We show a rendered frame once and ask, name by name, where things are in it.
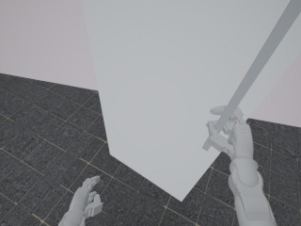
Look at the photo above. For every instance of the left robot forearm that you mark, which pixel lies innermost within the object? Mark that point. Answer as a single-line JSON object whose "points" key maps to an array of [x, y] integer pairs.
{"points": [[74, 217]]}

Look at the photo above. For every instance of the left robot hand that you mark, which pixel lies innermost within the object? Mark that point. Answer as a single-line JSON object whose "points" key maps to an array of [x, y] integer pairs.
{"points": [[83, 197]]}

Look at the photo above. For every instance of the handle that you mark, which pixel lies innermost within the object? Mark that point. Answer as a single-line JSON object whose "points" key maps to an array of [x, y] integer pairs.
{"points": [[283, 25]]}

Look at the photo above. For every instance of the fridge door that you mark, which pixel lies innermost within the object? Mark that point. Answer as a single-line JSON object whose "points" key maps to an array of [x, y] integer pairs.
{"points": [[161, 65]]}

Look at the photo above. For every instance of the right robot forearm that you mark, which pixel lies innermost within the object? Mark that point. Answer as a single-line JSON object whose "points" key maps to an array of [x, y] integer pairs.
{"points": [[251, 206]]}

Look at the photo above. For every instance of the right robot hand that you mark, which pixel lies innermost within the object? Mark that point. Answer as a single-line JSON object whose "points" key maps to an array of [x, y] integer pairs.
{"points": [[239, 132]]}

